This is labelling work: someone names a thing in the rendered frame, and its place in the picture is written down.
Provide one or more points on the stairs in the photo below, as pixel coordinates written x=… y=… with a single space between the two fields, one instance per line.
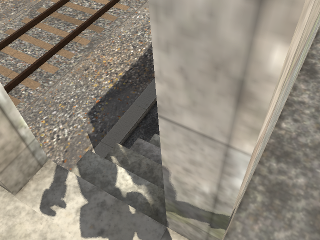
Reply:
x=134 y=176

